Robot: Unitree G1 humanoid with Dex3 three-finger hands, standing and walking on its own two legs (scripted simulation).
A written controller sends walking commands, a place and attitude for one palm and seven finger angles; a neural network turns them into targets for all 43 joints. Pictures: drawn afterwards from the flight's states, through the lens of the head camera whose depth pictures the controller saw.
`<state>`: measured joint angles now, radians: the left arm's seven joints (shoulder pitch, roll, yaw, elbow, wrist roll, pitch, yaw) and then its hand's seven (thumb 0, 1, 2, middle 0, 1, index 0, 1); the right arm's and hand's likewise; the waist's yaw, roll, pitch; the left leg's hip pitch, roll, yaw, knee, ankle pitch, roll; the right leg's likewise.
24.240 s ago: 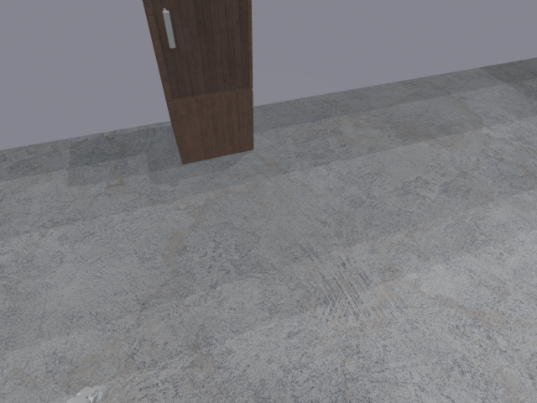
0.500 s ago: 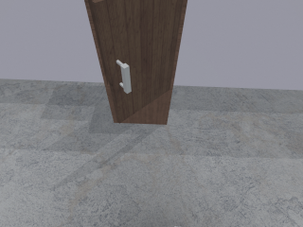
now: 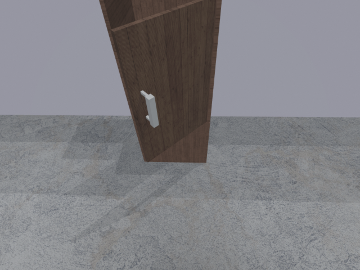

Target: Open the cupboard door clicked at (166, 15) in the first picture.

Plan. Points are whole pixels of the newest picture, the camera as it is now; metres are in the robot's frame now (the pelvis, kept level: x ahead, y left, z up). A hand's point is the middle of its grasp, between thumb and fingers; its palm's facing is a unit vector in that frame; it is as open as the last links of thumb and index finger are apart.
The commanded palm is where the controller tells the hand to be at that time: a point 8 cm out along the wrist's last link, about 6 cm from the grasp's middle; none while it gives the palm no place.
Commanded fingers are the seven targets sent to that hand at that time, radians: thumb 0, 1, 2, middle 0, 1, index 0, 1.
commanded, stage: let the arm hang, fingers relaxed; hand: left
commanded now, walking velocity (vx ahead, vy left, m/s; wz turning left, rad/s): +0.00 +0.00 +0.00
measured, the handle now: (149, 108) +0.63 +0.15 -0.03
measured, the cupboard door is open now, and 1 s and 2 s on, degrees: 44 44 44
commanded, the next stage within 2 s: look to check the result in 0.28 s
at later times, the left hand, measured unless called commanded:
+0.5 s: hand out of the picture +0.06 +0.21 -0.17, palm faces +0.01 -0.96 -0.26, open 7.4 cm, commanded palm none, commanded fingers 0.00 0.90 0.90 -0.20 -0.30 -0.20 -0.30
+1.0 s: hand out of the picture +0.08 +0.22 -0.16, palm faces +0.01 -0.96 -0.28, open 7.4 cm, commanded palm none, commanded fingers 0.00 0.90 0.90 -0.20 -0.30 -0.20 -0.30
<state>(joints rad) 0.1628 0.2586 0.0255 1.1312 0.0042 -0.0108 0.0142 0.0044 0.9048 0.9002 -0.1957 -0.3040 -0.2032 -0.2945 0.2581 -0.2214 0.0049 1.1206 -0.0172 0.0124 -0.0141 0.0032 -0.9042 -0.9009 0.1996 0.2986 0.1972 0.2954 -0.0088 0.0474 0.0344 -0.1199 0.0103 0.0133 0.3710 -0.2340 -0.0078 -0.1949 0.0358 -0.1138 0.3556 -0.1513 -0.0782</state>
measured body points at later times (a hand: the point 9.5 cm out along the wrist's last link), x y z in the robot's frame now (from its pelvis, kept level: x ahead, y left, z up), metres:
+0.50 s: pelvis +0.02 +0.00 +0.00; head +0.04 -0.01 +0.45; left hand +0.06 +0.26 -0.15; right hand +0.04 -0.26 -0.16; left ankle -0.02 +0.13 -0.74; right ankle +0.03 -0.07 -0.74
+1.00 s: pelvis +0.03 +0.00 +0.00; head +0.05 -0.01 +0.45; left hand +0.08 +0.27 -0.14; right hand +0.06 -0.26 -0.16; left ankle -0.02 +0.13 -0.74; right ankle +0.03 -0.07 -0.74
